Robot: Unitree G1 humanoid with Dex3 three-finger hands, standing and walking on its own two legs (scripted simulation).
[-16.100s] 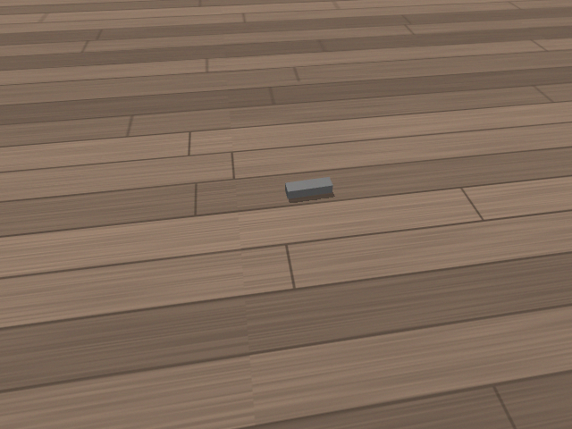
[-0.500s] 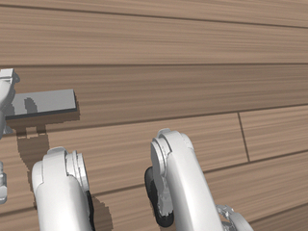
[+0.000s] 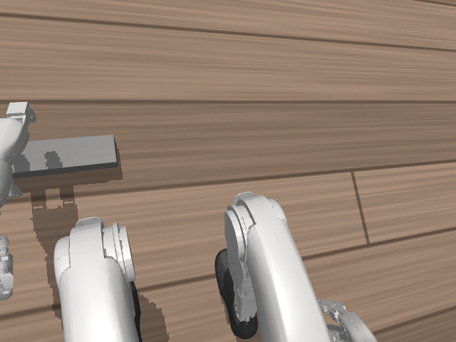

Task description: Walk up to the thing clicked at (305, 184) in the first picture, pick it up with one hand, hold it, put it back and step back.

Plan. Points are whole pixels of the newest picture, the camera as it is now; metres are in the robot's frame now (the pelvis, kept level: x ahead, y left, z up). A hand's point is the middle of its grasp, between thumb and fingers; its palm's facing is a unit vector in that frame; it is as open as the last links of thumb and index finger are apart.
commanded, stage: rise first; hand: left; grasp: from above
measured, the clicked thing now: (60, 156) +0.48 +0.26 -0.30
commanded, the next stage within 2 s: approach in 0.26 s
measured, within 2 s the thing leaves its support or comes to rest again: neither
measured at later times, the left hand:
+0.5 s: hand (14, 163) +0.43 +0.30 -0.18, palm faces -0.46 -0.03 -0.89, open 14.1 cm
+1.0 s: hand (44, 144) +0.47 +0.26 -0.18, palm faces -0.44 -0.04 -0.90, open 14.0 cm
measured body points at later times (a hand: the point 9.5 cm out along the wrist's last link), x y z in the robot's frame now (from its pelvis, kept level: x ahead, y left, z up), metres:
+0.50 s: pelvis +0.00 +0.00 +0.00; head +0.23 +0.08 +0.37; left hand +0.45 +0.30 -0.13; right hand +0.06 -0.27 -0.11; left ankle +0.08 +0.13 -0.29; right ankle +0.10 -0.12 -0.29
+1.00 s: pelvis +0.00 -0.01 -0.01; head +0.25 +0.05 +0.37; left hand +0.49 +0.26 -0.13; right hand +0.03 -0.27 -0.11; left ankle +0.08 +0.13 -0.29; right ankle +0.10 -0.12 -0.29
